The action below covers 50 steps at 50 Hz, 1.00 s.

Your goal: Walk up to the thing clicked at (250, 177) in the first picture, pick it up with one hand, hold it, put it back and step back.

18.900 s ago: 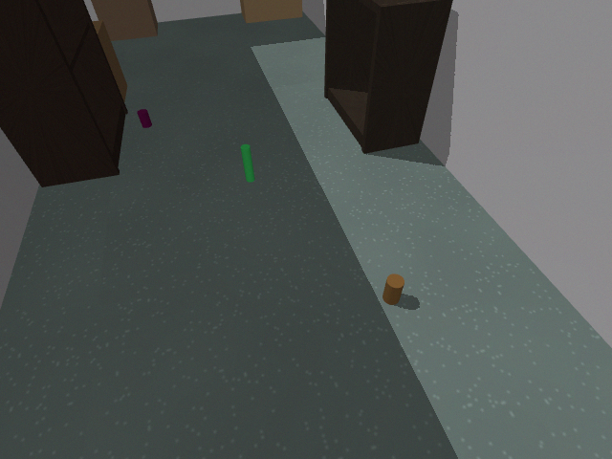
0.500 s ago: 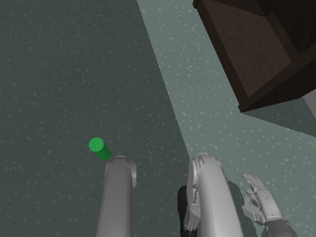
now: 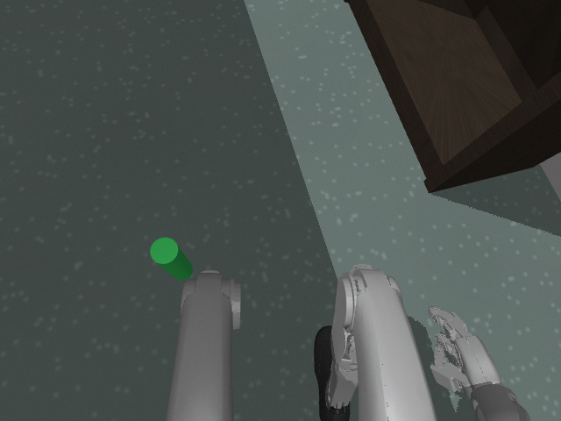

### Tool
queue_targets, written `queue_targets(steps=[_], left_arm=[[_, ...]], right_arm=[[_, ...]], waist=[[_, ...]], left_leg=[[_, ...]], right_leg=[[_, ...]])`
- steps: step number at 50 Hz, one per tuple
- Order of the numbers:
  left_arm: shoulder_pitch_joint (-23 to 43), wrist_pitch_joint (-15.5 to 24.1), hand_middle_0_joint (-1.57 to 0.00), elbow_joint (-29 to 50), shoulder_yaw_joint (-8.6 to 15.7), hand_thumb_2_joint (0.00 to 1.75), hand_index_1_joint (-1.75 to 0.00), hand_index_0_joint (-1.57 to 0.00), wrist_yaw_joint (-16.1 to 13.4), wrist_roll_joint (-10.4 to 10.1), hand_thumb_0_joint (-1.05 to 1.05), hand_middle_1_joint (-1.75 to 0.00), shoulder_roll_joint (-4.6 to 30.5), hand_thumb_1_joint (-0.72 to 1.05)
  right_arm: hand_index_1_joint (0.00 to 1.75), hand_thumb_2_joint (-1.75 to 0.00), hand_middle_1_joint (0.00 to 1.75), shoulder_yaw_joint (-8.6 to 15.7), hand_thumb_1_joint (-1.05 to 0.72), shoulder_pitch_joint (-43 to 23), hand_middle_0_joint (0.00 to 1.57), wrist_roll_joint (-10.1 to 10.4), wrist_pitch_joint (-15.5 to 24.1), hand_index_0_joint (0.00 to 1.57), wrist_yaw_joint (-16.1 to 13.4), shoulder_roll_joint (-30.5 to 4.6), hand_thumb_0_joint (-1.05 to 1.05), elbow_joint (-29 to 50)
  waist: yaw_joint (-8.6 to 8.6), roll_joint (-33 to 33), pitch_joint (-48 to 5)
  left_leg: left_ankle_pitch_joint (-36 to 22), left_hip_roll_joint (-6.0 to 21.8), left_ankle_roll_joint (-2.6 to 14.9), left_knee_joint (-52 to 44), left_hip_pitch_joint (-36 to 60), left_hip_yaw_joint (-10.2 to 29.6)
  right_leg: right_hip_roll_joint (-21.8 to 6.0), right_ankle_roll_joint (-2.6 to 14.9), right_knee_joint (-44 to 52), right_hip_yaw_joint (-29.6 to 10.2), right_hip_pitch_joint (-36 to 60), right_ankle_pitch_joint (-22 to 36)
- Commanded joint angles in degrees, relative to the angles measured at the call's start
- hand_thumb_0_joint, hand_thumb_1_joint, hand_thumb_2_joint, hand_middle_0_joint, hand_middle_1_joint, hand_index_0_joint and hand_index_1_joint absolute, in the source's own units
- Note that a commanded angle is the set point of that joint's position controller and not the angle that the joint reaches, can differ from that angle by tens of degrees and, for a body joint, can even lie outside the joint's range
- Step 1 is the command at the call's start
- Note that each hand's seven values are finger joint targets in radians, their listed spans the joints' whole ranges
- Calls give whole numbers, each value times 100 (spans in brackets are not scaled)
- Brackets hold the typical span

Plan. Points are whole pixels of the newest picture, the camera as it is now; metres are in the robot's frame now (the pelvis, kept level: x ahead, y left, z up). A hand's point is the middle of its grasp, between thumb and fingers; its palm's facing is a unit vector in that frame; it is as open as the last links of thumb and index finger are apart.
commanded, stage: go down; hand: left
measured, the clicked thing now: (174, 261) +0.37 +0.21 -0.30
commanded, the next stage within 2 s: none
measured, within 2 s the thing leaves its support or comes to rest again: neither
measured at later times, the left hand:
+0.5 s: hand out of the picture +0.31 +0.38 -0.01, palm faces +0.10 -0.99 -0.09, open 17.6 cm
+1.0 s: hand out of the picture +0.30 +0.38 -0.01, palm faces +0.07 -0.99 -0.09, open 17.6 cm
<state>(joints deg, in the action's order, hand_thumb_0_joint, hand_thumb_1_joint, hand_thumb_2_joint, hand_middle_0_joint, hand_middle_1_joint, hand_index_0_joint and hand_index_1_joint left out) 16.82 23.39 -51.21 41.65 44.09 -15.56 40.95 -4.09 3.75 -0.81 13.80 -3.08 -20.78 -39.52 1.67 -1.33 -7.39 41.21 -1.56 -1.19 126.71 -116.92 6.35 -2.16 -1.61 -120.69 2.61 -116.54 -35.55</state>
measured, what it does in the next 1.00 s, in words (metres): stands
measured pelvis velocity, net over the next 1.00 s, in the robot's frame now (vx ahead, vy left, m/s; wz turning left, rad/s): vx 0.00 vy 0.00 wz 0.00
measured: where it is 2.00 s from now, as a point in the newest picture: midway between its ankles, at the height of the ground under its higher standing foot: (272, 403)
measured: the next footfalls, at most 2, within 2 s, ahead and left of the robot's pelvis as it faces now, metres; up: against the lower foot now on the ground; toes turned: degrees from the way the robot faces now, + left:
none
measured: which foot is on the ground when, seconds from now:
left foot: down 0.00-1.00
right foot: down 0.00-1.00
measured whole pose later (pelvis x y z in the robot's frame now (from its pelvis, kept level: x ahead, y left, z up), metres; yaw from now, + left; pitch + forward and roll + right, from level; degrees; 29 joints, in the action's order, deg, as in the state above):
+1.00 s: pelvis +0.00 +0.00 -0.01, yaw +0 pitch +30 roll -6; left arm 17.5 25.4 -47.2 41.5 46.8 -18.3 38.7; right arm -4.4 2.9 -0.3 13.5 -2.8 -20.6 -39.6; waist 1.1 -1.6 -6.9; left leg 40.7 -2.0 -0.7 127.7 -117.5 6.1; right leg -2.4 -2.1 -121.5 2.3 -116.7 -35.3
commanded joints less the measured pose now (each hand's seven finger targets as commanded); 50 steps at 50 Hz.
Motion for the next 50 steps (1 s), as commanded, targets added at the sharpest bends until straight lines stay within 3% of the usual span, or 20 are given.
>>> queue_targets(steps=[1, 6, 8, 9, 10, 12, 13, 15, 20, 25, 29, 31, 32, 37, 40, 41, 44, 46, 48, 50], left_arm=[[555, 320, -6, 1400, 481, 10, -10, -4, -27, -226, 0, -8, 2154, -61], [472, 209, -6, 1392, 581, 11, -10, -4, -128, -283, 0, -8, 2208, -61], [472, 196, -6, 1352, 535, 10, -10, -4, -127, -306, 0, -8, 2077, -61], [531, 176, -6, 1237, 502, 10, -10, -4, -133, -294, 0, -9, 2047, -61], [500, 176, -6, 1258, 576, 10, -10, -4, -133, -296, 0, -8, 2195, -61], [453, 148, -6, 972, 425, 11, -10, -4, -97, -291, 0, -9, 1955, -61], [460, 164, -6, 948, 515, 10, -10, -4, -95, -299, 0, -8, 2045, -61], [649, 246, -6, 1198, 410, 9, -9, -4, -20, -314, 0, -8, 2002, -61], [822, 370, -6, 986, 411, 9, -9, -5, 88, -392, 0, -8, 1952, -61], [544, 429, -6, 1430, 534, 9, -8, -4, 102, -325, 0, -7, 2143, -61], [626, 358, -6, 1409, 538, 10, -9, -4, 42, -422, 0, -7, 2045, -61], [515, 355, -6, 1386, 713, 10, -9, -4, -5, -485, 0, -7, 2227, -61], [225, 343, -6, 1276, 749, 10, -9, -4, -3, -494, 0, -7, 2161, -61], [383, 353, -5, 990, 519, 10, -9, -4, 112, -497, 0, -7, 1885, -61], [546, 432, -5, 1076, 413, 9, -7, -4, 222, -545, 0, -6, 1703, -57], [736, 472, -5, 1258, 409, 9, -7, -4, 246, -520, 0, -7, 1835, -56], [806, 527, -6, 1359, 337, 8, -8, -4, 296, -526, 0, -7, 1799, -60], [1009, 573, -5, 1557, 464, 9, -8, -4, 272, -534, 0, -7, 2012, -57], [967, 566, -6, 1770, 611, 10, -8, -4, 223, -506, 0, -8, 2268, -59], [751, 498, -5, 1486, 619, 11, -9, -4, 194, -497, 0, -8, 2207, -58]], right_arm=[[30, -91, 30, 525, -90, 425, 20, 51, 183, 20, -92, -1277, 0, 448], [30, -91, 30, 503, -90, 399, 20, 105, 146, 20, -90, -1254, 0, 471], [30, -91, 30, 507, -90, 373, 20, 109, 137, 20, -100, -1256, 0, 472], [30, -91, 30, 493, -90, 402, 20, 114, 135, 20, -90, -1239, 0, 467], [30, -91, 30, 484, -91, 392, 20, 121, 130, 20, -79, -1222, 0, 492], [30, -91, 30, 485, -90, 344, 20, 123, 133, 20, -72, -1197, 0, 525], [30, -91, 30, 466, -90, 361, 20, 128, 138, 20, -62, -1179, 0, 547], [30, -91, 30, 490, -90, 328, 20, 117, 126, 20, -65, -1231, 0, 536], [30, -90, 30, 443, -90, 380, 20, 110, 177, 20, -55, -1190, 0, 491], [30, -91, 30, 487, -90, 449, 20, 63, 168, 20, -73, -1281, 0, 453], [30, -91, 30, 479, -90, 349, 20, 110, 136, 20, -67, -1241, 0, 475], [30, -91, 30, 459, -90, 349, 20, 122, 131, 20, -64, -1224, 0, 482], [30, -91, 30, 452, -90, 349, 20, 129, 117, 20, -57, -1227, 0, 481], [30, -91, 30, 453, -90, 265, 20, 132, 122, 20, -63, -1169, 0, 497], [30, -90, 30, 480, -90, 299, 20, 116, 152, 20, -53, -1231, 0, 475], [30, -90, 30, 490, -89, 325, 20, 114, 163, 20, -53, -1246, 0, 462], [30, -90, 30, 492, -90, 311, 20, 100, 189, 20, -59, -1255, 0, 458], [30, -90, 30, 495, -89, 357, 20, 96, 189, 20, -68, -1283, 0, 434], [30, -90, 30, 491, -89, 345, 20, 94, 176, 20, -72, -1319, 0, 442], [30, -90, 30, 458, -90, 288, 20, 117, 167, 20, -80, -1308, 0, 456]], waist=[[-273, 1336, -3457], [-301, 1174, -3301], [-273, 1185, -3181], [-175, 1141, -3018], [-270, 1055, -2991], [-165, 867, -2732], [-174, 766, -2798], [-218, 1146, -2881], [-72, 827, -2980], [-322, 1416, -3560], [-249, 1114, -3237], [-341, 1026, -3196], [-416, 1037, -3253], [-215, 851, -2855], [-116, 1043, -2989], [-122, 1128, -3026], [-99, 1095, -3200], [-121, 1171, -3316], [-254, 1381, -3389], [-257, 1332, -3260]], left_leg=[[-820, 66, 215, -2053, 2511, -264], [-606, 57, 242, -2108, 2369, -221], [-666, 43, 249, -2108, 2334, -234], [-577, 50, 251, -2124, 2197, -196], [-431, 42, 279, -2109, 2075, -244], [-197, 36, 320, -2102, 1822, -297], [-214, 37, 321, -2070, 1803, -293], [-218, 58, 285, -2171, 2085, -244], [-507, 39, 301, -1886, 1964, -306], [-1096, 50, 181, -2024, 2711, -250], [-560, 25, 261, -2061, 2235, -292], [-457, 11, 283, -2032, 2021, -339], [-684, 7, 267, -2034, 2146, -332], [-508, 13, 305, -1945, 1804, -352], [-715, 42, 262, -1918, 2120, -273], [-624, 54, 256, -1956, 2160, -246], [-687, 50, 253, -1916, 2282, -249], [-653, 42, 255, -1919, 2337, -258], [-512, 62, 223, -2092, 2491, -176], [-456, 58, 220, -2136, 2453, -120]], right_leg=[[161, 374, 1028, 217, 1834, 440], [173, 362, 1073, 218, 1774, 267], [166, 367, 1084, 205, 1711, 319], [163, 363, 1071, 230, 1657, 245], [166, 353, 1140, 203, 1770, 125], [180, 333, 1254, 201, 1786, -58], [186, 327, 1247, 200, 1811, -46], [171, 351, 1162, 199, 1665, 1], [173, 338, 1159, 184, 1750, 162], [143, 386, 943, 207, 1835, 621], [164, 348, 1110, 191, 1812, 220], [167, 336, 1137, 176, 1969, 108], [170, 349, 1092, 188, 1945, 286], [179, 348, 1132, 184, 1782, 146], [166, 363, 1011, 217, 1637, 353], [163, 365, 1001, 217, 1604, 281], [161, 352, 1009, 223, 1667, 315], [153, 347, 1014, 201, 1718, 290], [147, 350, 951, 225, 1704, 202], [165, 355, 897, 257, 1564, 177]])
